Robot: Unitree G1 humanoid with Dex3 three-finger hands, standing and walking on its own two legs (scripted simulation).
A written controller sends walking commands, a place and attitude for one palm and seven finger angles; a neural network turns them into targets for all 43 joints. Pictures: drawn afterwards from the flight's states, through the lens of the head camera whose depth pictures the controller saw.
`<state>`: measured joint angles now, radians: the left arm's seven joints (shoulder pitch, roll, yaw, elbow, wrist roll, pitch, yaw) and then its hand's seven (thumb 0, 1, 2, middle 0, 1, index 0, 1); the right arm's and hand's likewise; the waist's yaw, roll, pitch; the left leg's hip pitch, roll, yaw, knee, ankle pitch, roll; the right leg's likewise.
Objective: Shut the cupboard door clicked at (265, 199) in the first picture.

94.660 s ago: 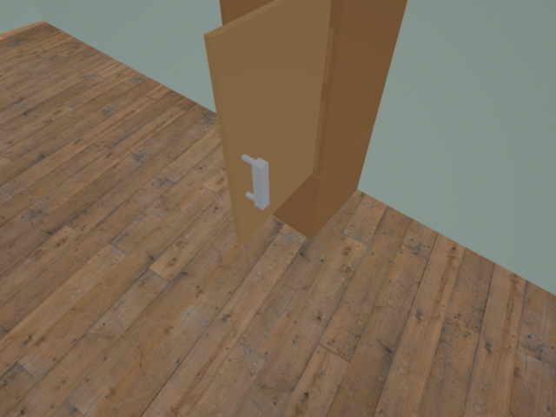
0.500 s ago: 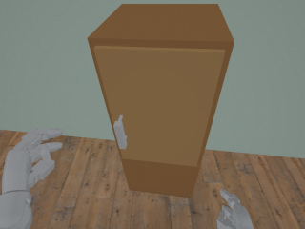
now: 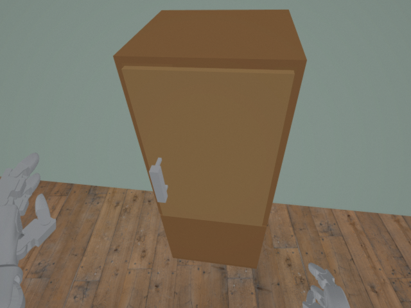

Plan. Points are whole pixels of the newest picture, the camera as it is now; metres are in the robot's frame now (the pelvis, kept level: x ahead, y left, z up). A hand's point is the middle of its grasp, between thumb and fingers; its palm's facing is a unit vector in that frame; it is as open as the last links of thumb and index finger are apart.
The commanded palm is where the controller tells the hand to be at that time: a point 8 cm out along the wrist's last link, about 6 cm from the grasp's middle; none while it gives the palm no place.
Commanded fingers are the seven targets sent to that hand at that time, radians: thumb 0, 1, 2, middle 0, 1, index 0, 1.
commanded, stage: draw the hand back to the body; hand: left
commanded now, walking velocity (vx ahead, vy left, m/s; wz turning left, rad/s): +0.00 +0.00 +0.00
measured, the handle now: (160, 179) +0.50 +0.21 -0.10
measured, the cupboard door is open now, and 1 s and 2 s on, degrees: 0 0 0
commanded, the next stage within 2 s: step back with the hand held close in 0.02 s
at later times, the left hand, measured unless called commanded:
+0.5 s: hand (26, 227) +0.17 +0.29 +0.16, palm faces +0.39 -0.77 -0.51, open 7.4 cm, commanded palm +0.11 +0.33 +0.18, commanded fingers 0.00 0.90 0.90 -0.20 -0.30 -0.20 -0.30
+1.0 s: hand out of the picture +0.10 +0.29 +0.17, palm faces +0.48 -0.76 -0.43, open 7.4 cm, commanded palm +0.04 +0.32 +0.18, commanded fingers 0.00 0.90 0.90 -0.20 -0.30 -0.20 -0.30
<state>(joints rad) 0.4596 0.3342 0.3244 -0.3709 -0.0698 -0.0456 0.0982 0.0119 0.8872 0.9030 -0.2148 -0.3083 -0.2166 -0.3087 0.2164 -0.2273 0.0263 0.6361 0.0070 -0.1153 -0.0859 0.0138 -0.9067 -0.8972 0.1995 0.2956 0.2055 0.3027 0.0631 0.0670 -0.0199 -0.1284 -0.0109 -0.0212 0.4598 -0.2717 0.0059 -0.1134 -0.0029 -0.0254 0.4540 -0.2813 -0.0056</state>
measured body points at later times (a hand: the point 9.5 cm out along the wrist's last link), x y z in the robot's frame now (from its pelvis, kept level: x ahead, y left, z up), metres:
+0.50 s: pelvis -0.03 +0.03 +0.00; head -0.01 +0.01 +0.45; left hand +0.15 +0.33 +0.19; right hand +0.15 -0.22 -0.09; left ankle -0.01 +0.12 -0.74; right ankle -0.02 -0.11 -0.74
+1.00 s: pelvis -0.09 +0.02 -0.01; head -0.09 +0.03 +0.44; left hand +0.07 +0.32 +0.19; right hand +0.07 -0.23 -0.09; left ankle -0.01 +0.12 -0.74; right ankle -0.02 -0.11 -0.74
